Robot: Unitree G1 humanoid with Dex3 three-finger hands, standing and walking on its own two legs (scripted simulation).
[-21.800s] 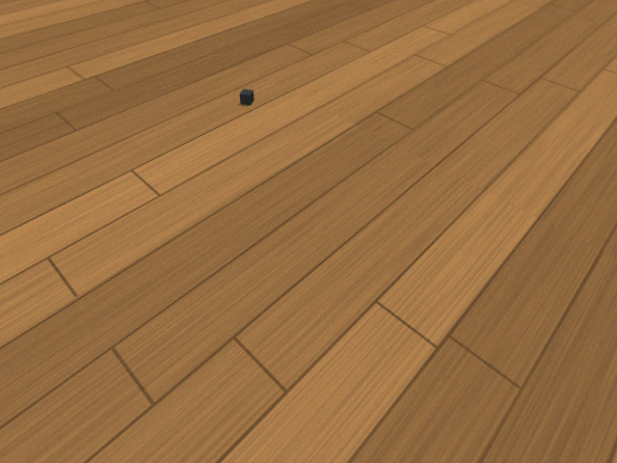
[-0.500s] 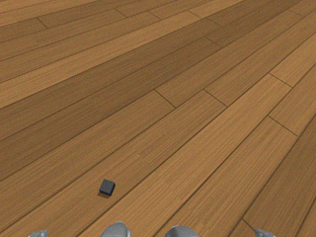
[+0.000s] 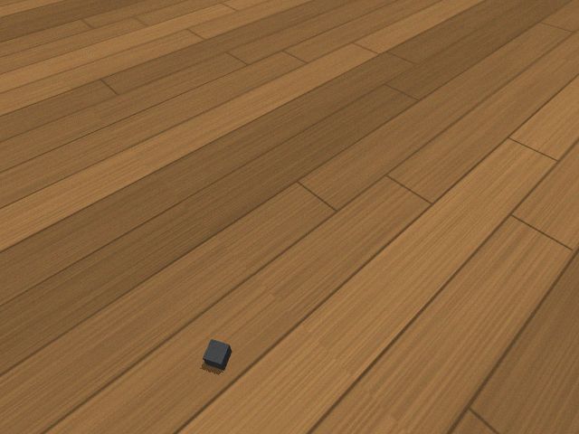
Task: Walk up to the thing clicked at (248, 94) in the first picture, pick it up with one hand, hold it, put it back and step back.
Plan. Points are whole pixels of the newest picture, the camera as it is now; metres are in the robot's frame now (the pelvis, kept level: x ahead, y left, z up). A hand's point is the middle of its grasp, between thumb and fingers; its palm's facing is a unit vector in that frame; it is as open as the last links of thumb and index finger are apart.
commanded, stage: walk up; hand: left
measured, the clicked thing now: (217, 354) +0.48 +0.26 -0.73
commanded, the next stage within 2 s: none
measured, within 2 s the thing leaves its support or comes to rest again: neither
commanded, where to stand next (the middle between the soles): +0.10 +0.02 m, yaw +0 degrees
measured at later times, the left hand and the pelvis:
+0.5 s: hand out of the picture +0.08 +0.27 -0.14, palm faces +0.03 -0.94 -0.35, open 7.4 cm; pelvis +0.01 +0.01 +0.02, yaw +2 degrees
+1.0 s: hand out of the picture +0.09 +0.26 -0.14, palm faces +0.07 -0.94 -0.35, open 7.4 cm; pelvis +0.02 +0.00 +0.02, yaw +3 degrees
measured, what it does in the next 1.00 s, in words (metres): stands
